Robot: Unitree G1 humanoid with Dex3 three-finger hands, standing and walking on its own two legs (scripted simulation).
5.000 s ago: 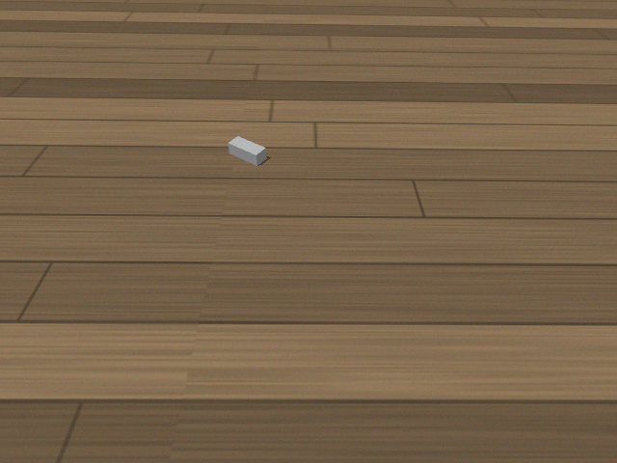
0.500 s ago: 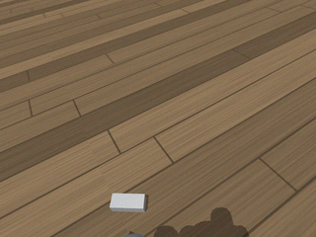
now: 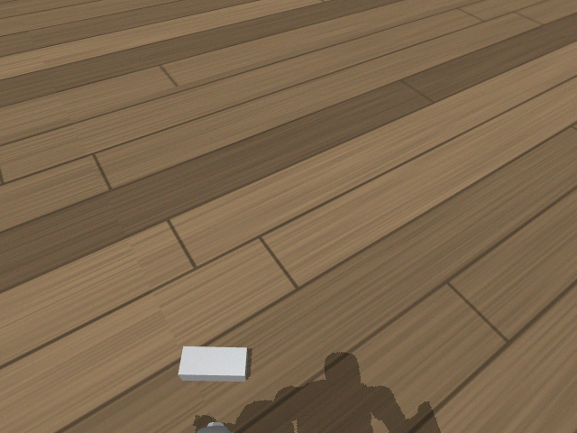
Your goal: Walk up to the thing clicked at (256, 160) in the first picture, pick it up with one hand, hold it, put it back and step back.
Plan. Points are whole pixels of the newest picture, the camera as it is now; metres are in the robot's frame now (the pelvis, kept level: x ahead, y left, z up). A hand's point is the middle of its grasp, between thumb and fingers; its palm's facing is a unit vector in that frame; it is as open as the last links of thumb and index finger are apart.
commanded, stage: walk up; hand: left
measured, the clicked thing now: (214, 364) +0.42 +0.20 -0.71
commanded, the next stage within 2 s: none
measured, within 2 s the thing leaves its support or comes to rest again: neither
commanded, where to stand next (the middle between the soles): +0.06 -0.04 m, yaw +0 degrees
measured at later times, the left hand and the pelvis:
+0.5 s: hand out of the picture +0.12 +0.25 -0.13, palm faces -0.01 -0.94 -0.35, open 7.4 cm; pelvis +0.01 -0.01 +0.02, yaw +0 degrees
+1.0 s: hand out of the picture +0.10 +0.25 -0.12, palm faces +0.01 -0.94 -0.33, open 7.4 cm; pelvis +0.02 -0.01 +0.03, yaw +0 degrees
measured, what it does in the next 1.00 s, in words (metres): stands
